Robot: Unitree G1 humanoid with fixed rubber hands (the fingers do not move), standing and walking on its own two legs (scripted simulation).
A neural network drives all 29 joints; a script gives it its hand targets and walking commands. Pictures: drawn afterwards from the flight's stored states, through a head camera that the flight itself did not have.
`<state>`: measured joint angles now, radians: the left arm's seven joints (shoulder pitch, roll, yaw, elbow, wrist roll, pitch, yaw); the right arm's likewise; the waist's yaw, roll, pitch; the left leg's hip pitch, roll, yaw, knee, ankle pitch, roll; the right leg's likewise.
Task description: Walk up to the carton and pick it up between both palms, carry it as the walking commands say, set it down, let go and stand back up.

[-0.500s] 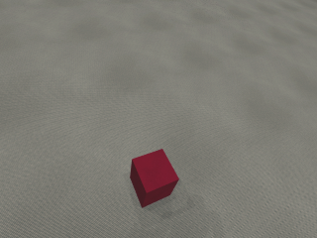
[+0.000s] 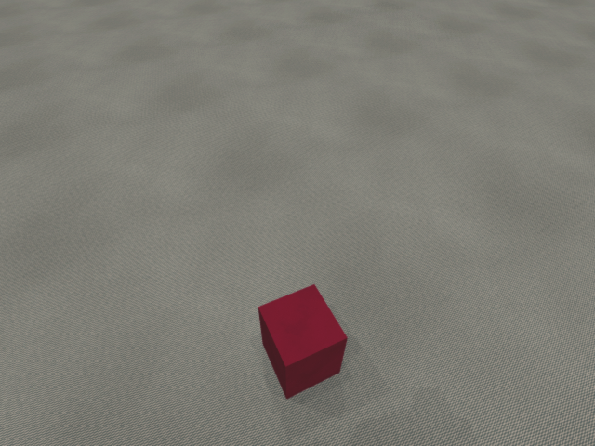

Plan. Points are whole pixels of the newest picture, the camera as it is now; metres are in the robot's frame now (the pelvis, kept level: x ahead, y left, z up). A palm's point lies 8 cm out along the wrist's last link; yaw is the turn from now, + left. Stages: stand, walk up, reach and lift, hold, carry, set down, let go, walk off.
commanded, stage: walk up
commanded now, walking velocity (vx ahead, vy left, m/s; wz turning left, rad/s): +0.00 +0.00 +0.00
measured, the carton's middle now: (300, 341) +0.59 -0.01 -0.64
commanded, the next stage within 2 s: none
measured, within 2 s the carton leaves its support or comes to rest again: neither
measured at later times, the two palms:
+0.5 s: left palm out of the picture -0.04 +0.22 -0.13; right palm out of the picture -0.02 -0.26 -0.14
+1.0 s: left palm out of the picture +0.04 +0.23 -0.14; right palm (459, 435) +0.19 -0.24 -0.13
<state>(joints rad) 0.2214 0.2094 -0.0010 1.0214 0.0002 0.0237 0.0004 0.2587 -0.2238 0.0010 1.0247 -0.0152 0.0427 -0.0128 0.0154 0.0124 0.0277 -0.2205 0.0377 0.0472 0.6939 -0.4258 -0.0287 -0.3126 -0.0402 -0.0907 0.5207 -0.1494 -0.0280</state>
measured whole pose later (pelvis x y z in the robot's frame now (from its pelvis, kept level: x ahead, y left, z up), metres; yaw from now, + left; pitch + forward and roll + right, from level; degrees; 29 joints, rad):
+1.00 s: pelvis +0.10 +0.00 +0.00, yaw -1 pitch +2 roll +0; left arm 0.41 0.21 0.00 1.05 0.00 -0.02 0.03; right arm 0.11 -0.21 0.00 1.01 -0.02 -0.01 0.00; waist 0.03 -0.03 0.05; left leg -0.38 0.04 0.07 0.58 -0.23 0.01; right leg -0.12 -0.03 -0.09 0.68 -0.53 -0.02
